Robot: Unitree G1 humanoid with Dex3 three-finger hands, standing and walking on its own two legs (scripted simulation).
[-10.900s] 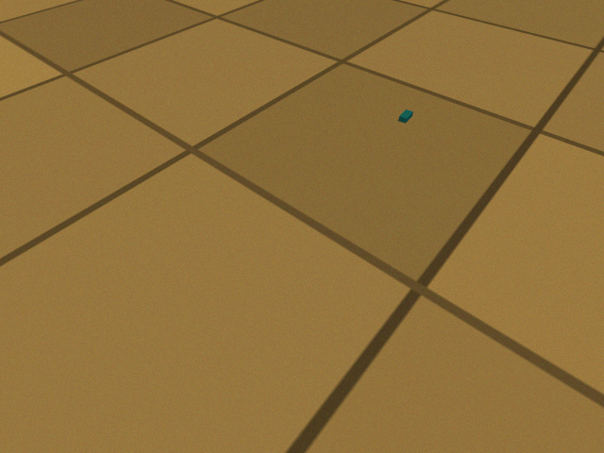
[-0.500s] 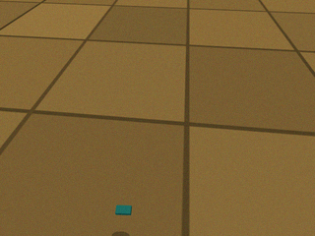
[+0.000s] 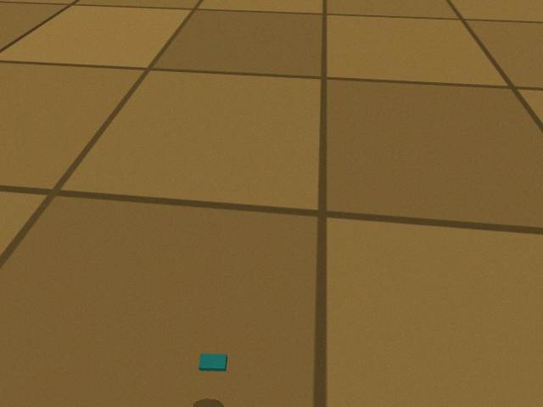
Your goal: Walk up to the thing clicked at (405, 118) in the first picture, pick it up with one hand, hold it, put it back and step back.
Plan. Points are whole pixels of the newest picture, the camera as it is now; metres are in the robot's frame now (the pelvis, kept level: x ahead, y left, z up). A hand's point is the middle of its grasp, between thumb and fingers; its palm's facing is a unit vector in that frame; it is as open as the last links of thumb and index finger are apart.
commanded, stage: stand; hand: left
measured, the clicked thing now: (213, 362) +0.44 +0.23 -0.77
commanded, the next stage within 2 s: walk up in 1.92 s
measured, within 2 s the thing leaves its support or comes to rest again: neither
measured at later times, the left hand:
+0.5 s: hand out of the picture +0.07 +0.25 -0.16, palm faces -0.02 -0.94 -0.34, open 7.4 cm
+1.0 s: hand out of the picture +0.07 +0.25 -0.16, palm faces -0.02 -0.94 -0.34, open 7.4 cm
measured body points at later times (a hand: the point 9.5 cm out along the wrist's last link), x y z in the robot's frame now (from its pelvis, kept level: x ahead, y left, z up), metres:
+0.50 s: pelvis +0.00 +0.00 +0.00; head +0.01 +0.00 +0.45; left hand +0.07 +0.30 -0.14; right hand +0.07 -0.30 -0.13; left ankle -0.04 +0.10 -0.75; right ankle -0.01 -0.10 -0.75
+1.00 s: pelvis +0.00 +0.00 +0.00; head +0.01 +0.00 +0.45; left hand +0.07 +0.30 -0.14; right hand +0.07 -0.30 -0.13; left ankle -0.04 +0.10 -0.75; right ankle -0.01 -0.10 -0.75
